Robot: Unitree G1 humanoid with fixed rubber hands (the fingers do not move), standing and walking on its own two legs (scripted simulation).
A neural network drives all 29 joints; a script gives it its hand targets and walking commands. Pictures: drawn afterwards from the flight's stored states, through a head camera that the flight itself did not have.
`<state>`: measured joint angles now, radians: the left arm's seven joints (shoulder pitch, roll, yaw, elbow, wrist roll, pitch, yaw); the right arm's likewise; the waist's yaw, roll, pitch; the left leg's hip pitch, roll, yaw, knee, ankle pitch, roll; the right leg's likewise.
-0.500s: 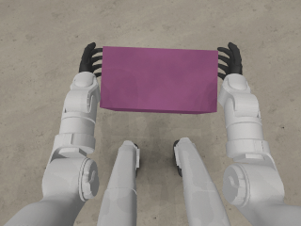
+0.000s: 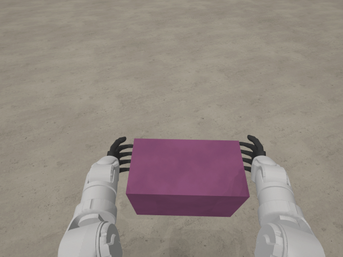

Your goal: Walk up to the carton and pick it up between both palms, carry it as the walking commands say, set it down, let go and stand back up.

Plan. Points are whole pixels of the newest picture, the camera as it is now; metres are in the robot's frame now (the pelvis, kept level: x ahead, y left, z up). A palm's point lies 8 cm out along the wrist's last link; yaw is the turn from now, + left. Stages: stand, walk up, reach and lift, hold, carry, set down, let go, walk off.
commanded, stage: reach and lift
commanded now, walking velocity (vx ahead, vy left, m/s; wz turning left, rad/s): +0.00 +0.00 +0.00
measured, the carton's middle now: (184, 179) +0.34 -0.03 -0.04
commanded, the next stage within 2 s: hold in 1.66 s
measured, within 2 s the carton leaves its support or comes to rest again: neither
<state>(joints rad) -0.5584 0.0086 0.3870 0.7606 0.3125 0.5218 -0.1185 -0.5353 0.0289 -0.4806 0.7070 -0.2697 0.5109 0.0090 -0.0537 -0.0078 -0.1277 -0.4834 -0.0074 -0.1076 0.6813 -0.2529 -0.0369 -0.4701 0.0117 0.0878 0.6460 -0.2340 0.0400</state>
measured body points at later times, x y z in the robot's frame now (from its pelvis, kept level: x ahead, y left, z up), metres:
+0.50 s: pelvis +0.08 -0.01 +0.03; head +0.03 +0.00 +0.48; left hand +0.36 +0.16 +0.05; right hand +0.34 -0.21 +0.06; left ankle +0.06 +0.14 -0.72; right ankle +0.07 -0.15 -0.72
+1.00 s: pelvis +0.04 -0.01 +0.03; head +0.02 -0.02 +0.48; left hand +0.34 +0.18 +0.06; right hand +0.35 -0.19 +0.06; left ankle +0.06 +0.14 -0.72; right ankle +0.07 -0.15 -0.72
